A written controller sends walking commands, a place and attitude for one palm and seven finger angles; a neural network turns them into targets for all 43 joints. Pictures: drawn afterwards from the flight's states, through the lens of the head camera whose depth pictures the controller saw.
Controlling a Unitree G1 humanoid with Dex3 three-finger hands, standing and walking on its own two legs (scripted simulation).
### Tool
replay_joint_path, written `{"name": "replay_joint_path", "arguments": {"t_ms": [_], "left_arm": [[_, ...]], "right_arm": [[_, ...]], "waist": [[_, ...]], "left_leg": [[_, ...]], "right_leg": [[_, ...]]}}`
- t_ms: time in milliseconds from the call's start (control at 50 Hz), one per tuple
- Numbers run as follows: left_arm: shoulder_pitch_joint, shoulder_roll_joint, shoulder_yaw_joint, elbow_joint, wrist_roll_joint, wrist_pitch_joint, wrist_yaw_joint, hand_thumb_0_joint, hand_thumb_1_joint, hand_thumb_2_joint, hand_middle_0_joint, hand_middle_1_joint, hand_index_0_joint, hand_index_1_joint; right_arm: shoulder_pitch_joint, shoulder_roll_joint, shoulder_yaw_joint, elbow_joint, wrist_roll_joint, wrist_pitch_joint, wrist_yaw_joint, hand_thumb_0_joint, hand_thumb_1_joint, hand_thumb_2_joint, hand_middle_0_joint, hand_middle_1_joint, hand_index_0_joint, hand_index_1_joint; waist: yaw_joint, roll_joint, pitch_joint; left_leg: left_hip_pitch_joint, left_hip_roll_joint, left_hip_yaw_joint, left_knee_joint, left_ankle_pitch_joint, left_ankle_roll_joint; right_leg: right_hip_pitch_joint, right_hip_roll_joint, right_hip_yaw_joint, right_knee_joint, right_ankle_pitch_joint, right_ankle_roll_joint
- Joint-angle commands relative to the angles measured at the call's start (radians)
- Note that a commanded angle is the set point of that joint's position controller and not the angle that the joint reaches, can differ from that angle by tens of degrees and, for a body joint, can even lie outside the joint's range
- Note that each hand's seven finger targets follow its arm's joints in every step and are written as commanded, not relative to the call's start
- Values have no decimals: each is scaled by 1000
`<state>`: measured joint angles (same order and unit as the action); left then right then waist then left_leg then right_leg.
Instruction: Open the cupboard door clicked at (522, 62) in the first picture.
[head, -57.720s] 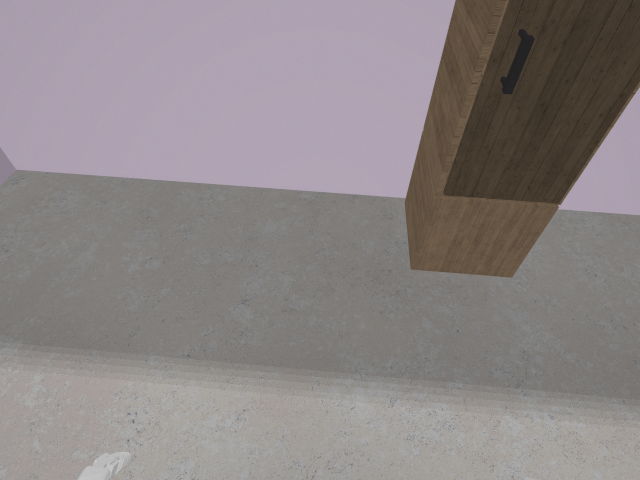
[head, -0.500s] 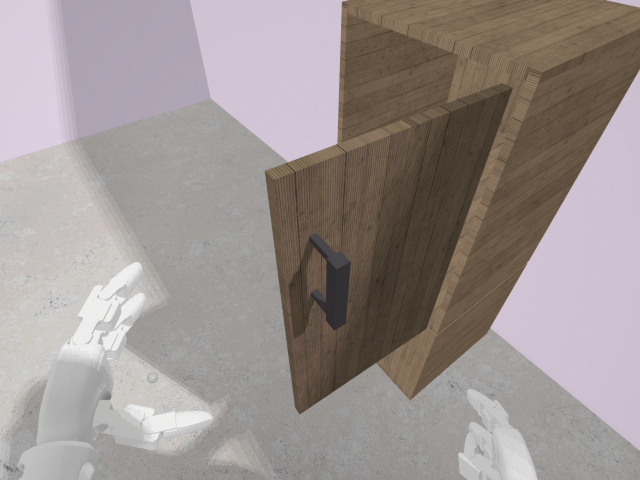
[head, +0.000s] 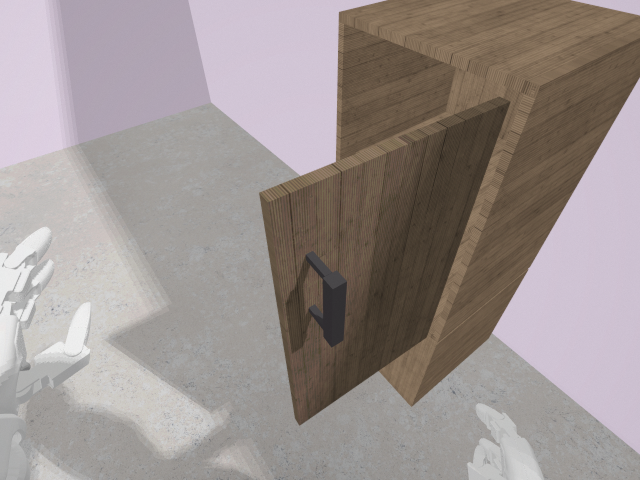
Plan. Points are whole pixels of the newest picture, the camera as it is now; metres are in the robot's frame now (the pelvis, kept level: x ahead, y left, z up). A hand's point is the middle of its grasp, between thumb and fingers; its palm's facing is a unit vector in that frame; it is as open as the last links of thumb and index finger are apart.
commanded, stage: draw the hand back to the body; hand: left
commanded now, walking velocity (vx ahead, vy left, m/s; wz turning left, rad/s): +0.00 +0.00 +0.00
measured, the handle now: (324, 300) +0.31 +0.04 +0.09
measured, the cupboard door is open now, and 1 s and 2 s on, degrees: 87 87 87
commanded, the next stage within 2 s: step back with the hand held close in 0.36 s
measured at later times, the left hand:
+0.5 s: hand (96, 352) +0.18 +0.23 +0.16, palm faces +0.44 -0.81 -0.40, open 7.4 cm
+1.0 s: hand (30, 396) +0.13 +0.26 +0.16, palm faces +0.34 -0.79 -0.51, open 7.4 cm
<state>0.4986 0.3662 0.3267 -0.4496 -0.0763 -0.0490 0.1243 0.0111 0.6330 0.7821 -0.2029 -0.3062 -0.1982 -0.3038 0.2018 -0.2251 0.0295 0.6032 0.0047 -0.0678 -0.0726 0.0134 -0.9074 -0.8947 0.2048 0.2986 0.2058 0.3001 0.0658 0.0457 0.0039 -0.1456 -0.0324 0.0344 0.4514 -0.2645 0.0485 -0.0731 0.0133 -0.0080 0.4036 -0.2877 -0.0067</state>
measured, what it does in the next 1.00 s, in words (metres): shifts its weight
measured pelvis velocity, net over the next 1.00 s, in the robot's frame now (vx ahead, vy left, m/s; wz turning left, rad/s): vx -0.07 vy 0.01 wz -0.04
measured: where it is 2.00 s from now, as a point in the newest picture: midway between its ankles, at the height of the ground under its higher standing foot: outside the picture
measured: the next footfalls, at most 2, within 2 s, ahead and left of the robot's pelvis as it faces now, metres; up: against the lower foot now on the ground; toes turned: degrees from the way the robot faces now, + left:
left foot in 1.32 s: -0.04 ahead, +0.12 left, +0.00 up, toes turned +2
right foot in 1.74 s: -0.35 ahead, -0.07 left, +0.00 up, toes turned -5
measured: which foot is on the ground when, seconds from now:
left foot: down 0.00-1.00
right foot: down 0.00-1.00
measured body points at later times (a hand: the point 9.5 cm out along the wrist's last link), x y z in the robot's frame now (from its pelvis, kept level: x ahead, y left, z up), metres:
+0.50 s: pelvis -0.01 -0.02 +0.00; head -0.02 -0.05 +0.45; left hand +0.15 +0.27 +0.18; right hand +0.18 -0.25 -0.09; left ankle -0.01 +0.08 -0.74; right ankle -0.04 -0.12 -0.74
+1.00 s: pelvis -0.07 +0.01 -0.01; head -0.06 +0.02 +0.44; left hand +0.11 +0.30 +0.19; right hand +0.10 -0.24 -0.08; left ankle -0.01 +0.08 -0.74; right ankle -0.04 -0.12 -0.74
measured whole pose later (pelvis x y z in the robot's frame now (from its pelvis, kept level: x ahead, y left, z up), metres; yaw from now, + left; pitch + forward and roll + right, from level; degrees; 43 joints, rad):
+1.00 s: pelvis -0.07 +0.01 -0.01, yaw -2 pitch -1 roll -1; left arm 0.59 0.47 0.44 -0.55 -0.06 -0.16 0.14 0.02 0.89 0.89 -0.22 -0.31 -0.21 -0.30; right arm 0.19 -0.22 -0.01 0.52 0.02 0.01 -0.07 0.01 -0.91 -0.89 0.20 0.30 0.20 0.30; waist 0.00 -0.01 0.04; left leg -0.33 -0.02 0.08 0.53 -0.19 0.07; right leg -0.29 0.02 0.03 0.52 -0.22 0.01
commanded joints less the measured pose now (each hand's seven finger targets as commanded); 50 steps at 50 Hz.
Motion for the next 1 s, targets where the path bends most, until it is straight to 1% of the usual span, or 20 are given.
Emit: {"name": "replay_joint_path", "arguments": {"t_ms": [0,40,100,160,240,320,440,460,480,500,540,600,640,660,720,760,780,880,920,980], "left_arm": [[-70,141,107,-175,-1,-66,14,0,900,900,-200,-300,-200,-300],[-65,124,88,-157,-3,-64,11,0,900,900,-200,-300,-200,-300],[-72,142,97,-149,-2,-65,10,0,900,900,-200,-300,-200,-300],[-87,192,137,-171,1,-76,15,0,900,900,-200,-300,-200,-300],[-100,181,127,-191,-1,-84,13,0,900,900,-200,-300,-200,-300],[-88,161,118,-151,-5,-83,11,0,900,900,-200,-300,-200,-300],[-79,156,116,-142,-5,-95,6,0,900,900,-200,-300,-200,-300],[-130,190,132,-171,-6,-98,8,0,900,900,-200,-300,-200,-300],[-216,315,257,-212,2,-132,12,0,900,900,-200,-300,-200,-300],[-122,233,198,-128,5,-137,2,0,900,900,-200,-300,-200,-300],[-50,179,146,-82,13,-124,-6,0,900,900,-200,-300,-200,-300],[-13,171,131,-104,17,-124,-4,0,900,900,-200,-300,-200,-300],[-2,194,148,-163,19,-127,4,0,900,900,-200,-300,-200,-300],[7,225,174,-188,19,-130,12,0,900,900,-200,-300,-200,-300],[31,252,203,-271,16,-135,22,0,900,900,-200,-300,-200,-300],[42,282,233,-310,16,-140,31,0,900,900,-200,-300,-200,-300],[65,275,240,-309,13,-142,33,0,900,900,-200,-300,-200,-300],[122,244,240,-290,16,-156,37,0,900,900,-200,-300,-200,-300],[115,227,237,-266,20,-163,36,0,900,900,-200,-300,-200,-300],[83,199,224,-233,31,-173,36,0,900,900,-200,-300,-200,-300]], "right_arm": [[-119,-109,-47,-155,7,-48,-2,0,-900,-900,200,300,200,300],[-119,-114,-49,-153,5,-44,3,0,-900,-900,200,300,200,300],[-129,-118,-54,-155,5,-39,0,0,-900,-900,200,300,200,300],[-136,-115,-55,-151,4,-42,-6,0,-900,-900,200,300,200,300],[-143,-103,-50,-149,7,-48,-8,0,-900,-900,200,300,200,300],[-148,-100,-49,-143,6,-51,-9,0,-900,-900,200,300,200,300],[-145,-104,-53,-138,4,-54,-6,0,-900,-900,200,300,200,300],[-153,-108,-54,-139,6,-56,-9,0,-900,-900,200,300,200,300],[-136,-130,-61,-163,18,-38,-4,0,-900,-900,200,300,200,300],[-135,-117,-63,-141,10,-23,-3,0,-900,-900,200,300,200,300],[-129,-116,-68,-156,12,4,4,0,-900,-900,200,300,200,300],[-124,-122,-78,-173,17,30,5,0,-900,-900,200,300,200,300],[-123,-123,-83,-190,21,43,4,0,-900,-900,200,300,200,300],[-129,-126,-85,-191,21,48,0,0,-900,-900,200,300,200,300],[-128,-118,-86,-222,25,56,-4,0,-900,-900,200,300,200,300],[-129,-121,-87,-226,23,59,-10,0,-900,-900,200,300,200,300],[-127,-112,-86,-230,24,59,-10,0,-900,-900,200,300,200,300],[-112,-123,-88,-234,19,44,-6,0,-900,-900,200,300,200,300],[-107,-132,-88,-234,15,32,-4,0,-900,-900,200,300,200,300],[-95,-137,-85,-228,12,9,-7,0,-900,-900,200,300,200,300]], "waist": [[-6,38,-79],[-8,24,-69],[-4,-30,-69],[5,-6,-93],[0,41,-76],[-2,16,-31],[0,-2,-57],[2,-5,-72],[-36,-23,9],[-44,-65,-12],[-46,-133,-27],[-49,-95,-98],[-50,-76,-146],[-46,-40,-168],[-46,-27,-205],[-44,21,-209],[-44,13,-210],[-46,100,-159],[-50,124,-114],[-59,110,-47]], "left_leg": [[90,68,-57,-57,360,-41],[88,65,-55,-61,344,-36],[81,59,-48,-62,311,-25],[89,53,-39,-57,300,-22],[98,48,-36,-58,277,-22],[90,46,-30,-60,244,-19],[102,45,-27,-61,256,-15],[106,44,-24,-57,254,-12],[62,63,-56,-11,198,6],[61,62,-61,17,190,7],[48,61,-41,39,206,4],[52,76,-31,40,283,-2],[61,89,-26,44,352,-2],[63,97,-31,38,399,0],[53,118,-51,34,471,-1],[14,129,-75,19,475,0],[0,137,-80,11,462,0],[-159,176,-134,-66,279,13],[-274,206,-160,-125,99,31],[-475,237,-203,-201,-226,59]], "right_leg": [[-46,-6,-5,-53,273,-18],[-49,-6,-7,-60,270,-15],[-43,-6,-2,-67,276,-13],[-26,-11,6,-73,289,-14],[-41,-11,12,-88,267,-15],[-63,-9,15,-106,243,-13],[-46,-11,17,-104,266,-9],[-41,-14,23,-109,273,-8],[-153,-69,144,-164,354,1],[-143,-96,151,-152,415,4],[-136,-108,137,-132,504,32],[-103,-111,113,-79,575,38],[-88,-106,102,-47,612,45],[-71,-107,92,-26,625,40],[-67,-88,92,17,589,27],[-51,-79,86,39,531,17],[-53,-72,91,48,503,14],[-45,-33,77,107,266,9],[-29,-13,63,161,144,11],[35,1,55,226,73,17]]}}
